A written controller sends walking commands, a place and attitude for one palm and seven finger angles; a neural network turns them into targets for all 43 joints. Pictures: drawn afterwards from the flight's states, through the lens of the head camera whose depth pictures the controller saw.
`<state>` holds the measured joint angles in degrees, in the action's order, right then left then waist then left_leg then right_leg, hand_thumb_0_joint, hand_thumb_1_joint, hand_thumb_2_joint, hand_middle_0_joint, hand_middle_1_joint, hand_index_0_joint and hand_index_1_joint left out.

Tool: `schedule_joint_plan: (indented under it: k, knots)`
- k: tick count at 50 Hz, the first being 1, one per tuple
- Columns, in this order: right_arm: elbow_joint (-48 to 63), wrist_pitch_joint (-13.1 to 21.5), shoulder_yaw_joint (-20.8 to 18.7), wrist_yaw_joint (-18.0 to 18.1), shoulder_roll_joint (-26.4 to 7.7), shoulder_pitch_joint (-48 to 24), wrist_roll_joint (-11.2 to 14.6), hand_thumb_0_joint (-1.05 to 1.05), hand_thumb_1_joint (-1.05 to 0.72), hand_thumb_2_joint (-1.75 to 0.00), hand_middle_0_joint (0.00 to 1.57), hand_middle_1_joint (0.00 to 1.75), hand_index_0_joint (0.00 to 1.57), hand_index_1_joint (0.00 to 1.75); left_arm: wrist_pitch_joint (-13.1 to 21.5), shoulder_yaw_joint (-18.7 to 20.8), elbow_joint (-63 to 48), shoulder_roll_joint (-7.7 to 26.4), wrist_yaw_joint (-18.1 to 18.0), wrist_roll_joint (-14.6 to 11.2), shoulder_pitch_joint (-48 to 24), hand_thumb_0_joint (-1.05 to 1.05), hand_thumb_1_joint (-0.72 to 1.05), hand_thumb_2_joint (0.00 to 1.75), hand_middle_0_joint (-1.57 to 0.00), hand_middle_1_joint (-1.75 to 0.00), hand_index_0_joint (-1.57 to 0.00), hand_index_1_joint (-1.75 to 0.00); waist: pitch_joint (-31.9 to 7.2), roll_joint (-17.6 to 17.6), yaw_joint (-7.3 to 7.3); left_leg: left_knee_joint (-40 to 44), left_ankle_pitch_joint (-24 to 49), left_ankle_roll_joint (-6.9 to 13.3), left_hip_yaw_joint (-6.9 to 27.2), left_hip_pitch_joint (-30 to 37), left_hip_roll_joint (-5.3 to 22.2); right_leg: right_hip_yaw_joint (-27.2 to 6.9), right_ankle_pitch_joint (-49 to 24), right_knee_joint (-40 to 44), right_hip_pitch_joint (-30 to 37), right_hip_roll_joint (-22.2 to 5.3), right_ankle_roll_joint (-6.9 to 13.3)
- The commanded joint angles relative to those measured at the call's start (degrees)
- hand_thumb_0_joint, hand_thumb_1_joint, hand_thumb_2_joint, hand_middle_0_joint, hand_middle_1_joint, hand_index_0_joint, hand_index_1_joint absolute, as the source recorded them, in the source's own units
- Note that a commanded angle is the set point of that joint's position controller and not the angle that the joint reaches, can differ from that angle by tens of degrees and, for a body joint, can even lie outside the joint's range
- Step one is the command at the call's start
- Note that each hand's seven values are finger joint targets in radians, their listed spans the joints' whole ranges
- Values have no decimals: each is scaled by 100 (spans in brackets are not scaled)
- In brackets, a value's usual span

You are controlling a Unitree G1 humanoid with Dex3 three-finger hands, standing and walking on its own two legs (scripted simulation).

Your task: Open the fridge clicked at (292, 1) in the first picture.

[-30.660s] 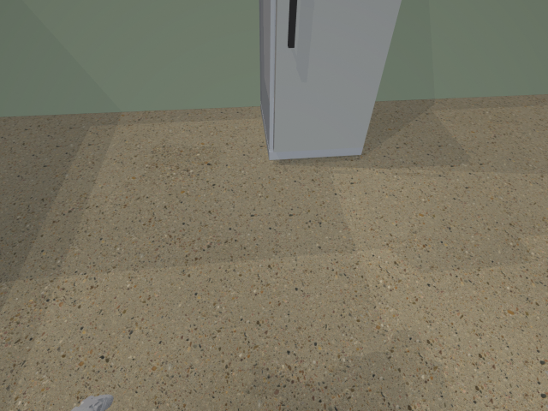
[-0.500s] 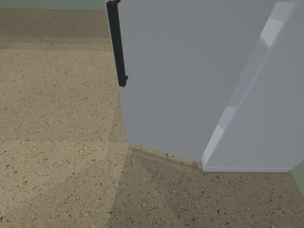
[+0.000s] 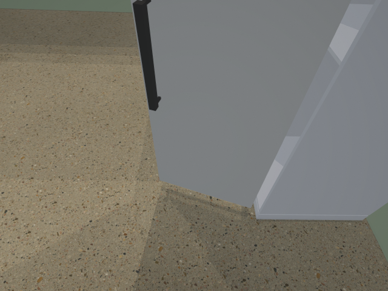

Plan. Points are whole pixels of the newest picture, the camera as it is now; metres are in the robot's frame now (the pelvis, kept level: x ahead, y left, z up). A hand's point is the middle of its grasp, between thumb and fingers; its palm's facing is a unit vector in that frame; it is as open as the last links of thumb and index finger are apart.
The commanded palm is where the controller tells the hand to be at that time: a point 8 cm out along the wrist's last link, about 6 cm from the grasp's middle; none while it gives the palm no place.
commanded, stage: stand and wait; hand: left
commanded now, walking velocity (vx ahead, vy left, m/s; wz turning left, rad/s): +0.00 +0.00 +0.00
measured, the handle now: (151, 61) +0.72 +0.17 +0.09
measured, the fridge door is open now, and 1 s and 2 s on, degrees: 72 72 72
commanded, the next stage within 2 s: none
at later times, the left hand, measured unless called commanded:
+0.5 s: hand out of the picture +0.01 +0.17 -0.18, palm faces +0.02 -0.98 -0.20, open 7.3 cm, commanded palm none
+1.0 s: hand out of the picture +0.01 +0.17 -0.18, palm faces +0.02 -0.98 -0.20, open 7.3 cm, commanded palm none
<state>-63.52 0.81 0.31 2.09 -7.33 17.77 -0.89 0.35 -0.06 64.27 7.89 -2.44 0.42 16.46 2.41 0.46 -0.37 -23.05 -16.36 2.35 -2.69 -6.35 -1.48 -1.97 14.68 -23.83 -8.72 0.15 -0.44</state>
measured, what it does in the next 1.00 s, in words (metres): stands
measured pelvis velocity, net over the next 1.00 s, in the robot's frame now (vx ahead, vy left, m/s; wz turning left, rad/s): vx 0.00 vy -0.01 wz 0.00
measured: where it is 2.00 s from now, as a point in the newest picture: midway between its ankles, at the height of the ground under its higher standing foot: outside the picture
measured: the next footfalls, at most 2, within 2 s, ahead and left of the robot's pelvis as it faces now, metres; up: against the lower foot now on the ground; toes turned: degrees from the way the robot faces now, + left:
none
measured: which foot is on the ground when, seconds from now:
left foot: down 0.00-1.00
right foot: down 0.00-1.00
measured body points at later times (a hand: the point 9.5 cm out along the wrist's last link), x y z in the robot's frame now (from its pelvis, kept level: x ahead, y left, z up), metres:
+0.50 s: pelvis +0.00 +0.00 +0.00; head +0.02 +0.00 +0.45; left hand +0.01 +0.22 -0.16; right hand -0.02 -0.22 -0.16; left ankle -0.04 +0.09 -0.74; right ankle -0.02 -0.13 -0.74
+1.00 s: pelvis +0.00 -0.01 +0.00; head +0.02 +0.00 +0.45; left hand +0.01 +0.22 -0.16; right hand -0.01 -0.23 -0.16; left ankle -0.04 +0.09 -0.74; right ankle -0.02 -0.13 -0.74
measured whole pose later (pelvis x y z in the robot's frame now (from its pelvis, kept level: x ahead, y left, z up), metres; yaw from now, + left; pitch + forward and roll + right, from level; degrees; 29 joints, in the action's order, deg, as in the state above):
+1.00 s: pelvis +0.00 -0.01 +0.00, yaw +0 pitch -1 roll +0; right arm -63.9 0.9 -0.1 2.0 -8.7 16.6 -0.9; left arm 0.5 0.3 63.8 9.2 -2.2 0.4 14.7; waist 2.9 0.4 -0.6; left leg -21.6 -15.4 1.9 -2.6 -5.4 -1.3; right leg -1.8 14.2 -23.2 -8.2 0.4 0.0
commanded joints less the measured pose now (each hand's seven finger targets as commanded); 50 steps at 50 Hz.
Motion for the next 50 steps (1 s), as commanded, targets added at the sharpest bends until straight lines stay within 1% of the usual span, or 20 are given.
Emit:
schedule_joint_plan:
  k: [1,3,9,12,15,16,17,18,20,22,26,27,28,31,32,36,37,43,46,50]
  knots:
    - [81,35,-104,63,-557,509,19,0,-90,-90,20,30,20,30,69,70,-134,518,-6,14,410,0,90,90,-20,-30,-20,-30,279,-120,-30,445,1293,55,459,-166,662,-337,-1206,279,-198,-466,289]
    - [90,46,-108,67,-551,518,23,0,-90,-90,20,30,20,30,78,83,-147,544,-7,16,419,0,90,90,-20,-30,-20,-30,159,-89,-25,403,1428,55,460,-119,662,-334,-1359,245,-117,-476,294]
    - [86,59,-116,72,-586,509,23,0,-90,-90,20,30,20,30,76,91,-166,565,-11,12,380,0,90,90,-20,-30,-20,-30,143,-57,-22,421,1592,54,463,-96,677,-308,-1437,184,-97,-472,286]
    - [83,58,-123,74,-588,495,31,0,-90,-90,20,30,20,30,81,100,-184,590,-15,14,384,0,90,90,-20,-30,-20,-30,108,-126,-13,377,1711,51,456,-68,669,-312,-1553,179,-65,-480,295]
    - [74,62,-121,79,-611,494,23,0,-90,-90,20,30,20,30,74,106,-186,592,-11,10,335,0,90,90,-20,-30,-20,-30,125,-86,-31,411,1729,44,461,-61,681,-294,-1519,162,-59,-474,288]
    - [66,63,-124,81,-611,502,20,0,-90,-90,20,30,20,30,72,109,-190,580,-12,8,327,0,90,90,-20,-30,-20,-30,137,-141,-29,410,1764,42,463,-59,684,-292,-1490,159,-66,-468,286]
    - [78,66,-125,85,-617,504,29,0,-90,-90,20,30,20,30,71,116,-199,608,-15,14,347,0,90,90,-20,-30,-20,-30,90,-150,-18,380,1903,46,458,-16,684,-270,-1589,128,-53,-474,295]
    - [59,70,-123,85,-605,519,27,0,-90,-90,20,30,20,30,72,121,-198,623,-14,10,329,0,90,90,-20,-30,-20,-30,51,-107,-25,393,1883,42,465,-14,692,-260,-1562,127,-14,-485,293]
    - [65,64,-129,85,-635,490,23,0,-90,-90,20,30,20,30,64,116,-194,618,-12,7,298,0,90,90,-20,-30,-20,-30,87,-141,-26,406,1851,39,466,-1,692,-264,-1489,135,-45,-466,281]
    - [75,57,-131,82,-635,475,35,0,-90,-90,20,30,20,30,71,118,-202,637,-14,15,298,0,90,90,-20,-30,-20,-30,177,-88,-17,409,1773,41,455,-69,690,-274,-1514,167,-67,-479,295]
    - [72,57,-133,74,-676,452,22,0,-90,-90,20,30,20,30,73,117,-210,659,-9,9,259,0,90,90,-20,-30,-20,-30,181,-60,-30,451,1659,43,471,-61,684,-306,-1453,192,-66,-484,289]
    - [82,52,-139,71,-649,444,33,0,-90,-90,20,30,20,30,80,119,-207,654,-11,15,284,0,90,90,-20,-30,-20,-30,169,-36,-16,419,1655,46,453,-50,683,-294,-1520,212,-60,-500,292]
    - [69,57,-136,75,-654,459,24,0,-90,-90,20,30,20,30,83,125,-215,671,-9,13,264,0,90,90,-20,-30,-20,-30,107,-68,-37,426,1665,36,458,-42,680,-327,-1556,196,-11,-501,301]
    - [66,60,-137,76,-674,425,21,0,-90,-90,20,30,20,30,82,124,-211,666,-9,7,239,0,90,90,-20,-30,-20,-30,122,-73,-26,451,1697,38,463,-17,687,-313,-1544,198,-24,-492,298]
    - [82,65,-140,75,-699,421,32,0,-90,-90,20,30,20,30,90,130,-222,695,-9,13,278,0,90,90,-20,-30,-20,-30,47,-86,-19,404,1765,42,452,19,685,-308,-1635,198,3,-508,303]
    - [70,55,-142,70,-703,401,23,0,-90,-90,20,30,20,30,81,129,-224,700,-3,12,195,0,90,90,-20,-30,-20,-30,223,-92,-38,498,1532,30,460,-82,693,-318,-1418,248,-65,-499,297]
    - [81,46,-144,67,-698,368,29,0,-90,-90,20,30,20,30,84,118,-211,704,-4,16,232,0,90,90,-20,-30,-20,-30,248,-86,-18,470,1504,38,460,-75,683,-331,-1414,275,-104,-496,301]
    - [90,59,-151,67,-719,362,27,0,-90,-90,20,30,20,30,102,136,-223,738,-1,12,202,0,90,90,-20,-30,-20,-30,62,-50,-33,454,1600,36,455,12,698,-340,-1588,252,-2,-526,314]
    - [75,57,-152,67,-747,336,25,0,-90,-90,20,30,20,30,97,130,-220,735,3,12,165,0,90,90,-20,-30,-20,-30,173,-87,-35,495,1548,30,462,-28,702,-339,-1483,283,-53,-514,304]
    - [87,53,-153,62,-759,323,24,0,-90,-90,20,30,20,30,111,132,-216,770,7,11,178,0,90,90,-20,-30,-20,-30,89,-17,-35,478,1474,29,469,-14,690,-375,-1557,316,9,-528,312]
